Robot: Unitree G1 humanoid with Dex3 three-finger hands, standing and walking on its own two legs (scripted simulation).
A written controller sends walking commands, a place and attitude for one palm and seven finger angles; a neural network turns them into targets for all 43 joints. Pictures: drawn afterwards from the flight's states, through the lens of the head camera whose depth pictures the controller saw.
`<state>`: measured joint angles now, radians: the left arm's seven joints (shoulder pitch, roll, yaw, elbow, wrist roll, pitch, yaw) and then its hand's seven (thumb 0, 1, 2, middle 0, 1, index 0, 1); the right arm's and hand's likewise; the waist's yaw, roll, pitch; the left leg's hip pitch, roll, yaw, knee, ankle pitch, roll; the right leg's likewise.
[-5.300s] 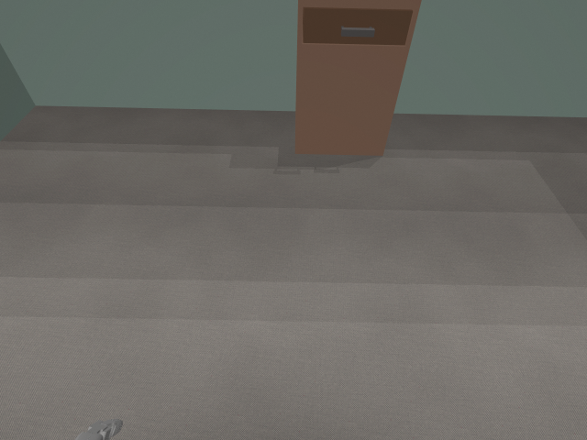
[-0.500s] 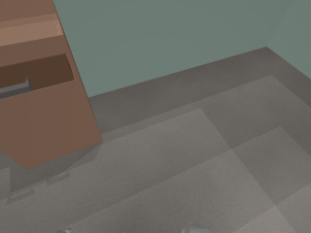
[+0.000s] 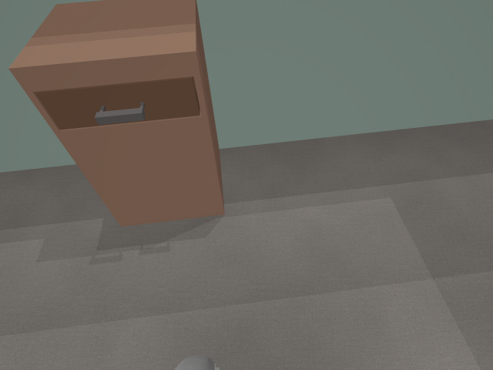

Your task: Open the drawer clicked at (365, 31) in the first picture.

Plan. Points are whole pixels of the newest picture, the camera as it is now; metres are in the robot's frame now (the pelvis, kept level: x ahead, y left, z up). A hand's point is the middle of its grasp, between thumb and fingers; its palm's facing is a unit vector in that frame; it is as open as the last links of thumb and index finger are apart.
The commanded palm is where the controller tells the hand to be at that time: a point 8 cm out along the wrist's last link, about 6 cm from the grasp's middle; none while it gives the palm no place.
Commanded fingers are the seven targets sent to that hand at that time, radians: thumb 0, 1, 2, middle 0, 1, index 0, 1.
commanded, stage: turn to face it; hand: left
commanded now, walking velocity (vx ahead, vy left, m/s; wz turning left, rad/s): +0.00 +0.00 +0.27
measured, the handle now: (121, 111) +0.81 +0.44 -0.09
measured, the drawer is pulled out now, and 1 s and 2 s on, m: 0.00 0.00 0.00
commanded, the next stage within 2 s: take the last steps up to it in 0.12 s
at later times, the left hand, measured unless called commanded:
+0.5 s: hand out of the picture +0.01 +0.25 -0.16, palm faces +0.14 -0.97 -0.22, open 7.4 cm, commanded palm none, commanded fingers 0.00 0.90 0.90 -0.20 -0.30 -0.20 -0.30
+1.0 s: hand out of the picture -0.01 +0.18 -0.16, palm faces +0.28 -0.94 -0.19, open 7.3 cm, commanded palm none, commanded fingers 0.00 0.90 0.90 -0.20 -0.30 -0.20 -0.30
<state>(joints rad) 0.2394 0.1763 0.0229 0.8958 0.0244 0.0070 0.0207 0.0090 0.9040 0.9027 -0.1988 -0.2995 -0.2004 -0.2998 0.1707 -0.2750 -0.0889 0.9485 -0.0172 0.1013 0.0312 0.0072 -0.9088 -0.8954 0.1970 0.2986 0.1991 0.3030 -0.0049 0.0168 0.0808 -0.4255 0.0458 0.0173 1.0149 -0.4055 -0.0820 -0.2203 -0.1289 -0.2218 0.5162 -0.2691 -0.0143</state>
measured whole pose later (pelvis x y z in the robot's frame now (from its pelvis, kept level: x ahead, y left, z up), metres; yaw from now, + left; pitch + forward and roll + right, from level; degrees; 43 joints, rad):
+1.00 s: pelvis +0.08 +0.03 +0.01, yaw +11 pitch -1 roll +0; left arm 0.44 0.11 0.02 1.12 0.02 -0.07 0.02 0.01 0.92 0.90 -0.20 -0.30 -0.20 -0.30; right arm 0.29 -0.20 -0.07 1.08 -0.03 0.03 0.03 0.01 -0.91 -0.90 0.20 0.30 0.20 0.30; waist 0.01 0.04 0.02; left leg -0.56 0.12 0.04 0.95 -0.12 -0.04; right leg -0.01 -0.04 -0.18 0.28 -0.25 -0.01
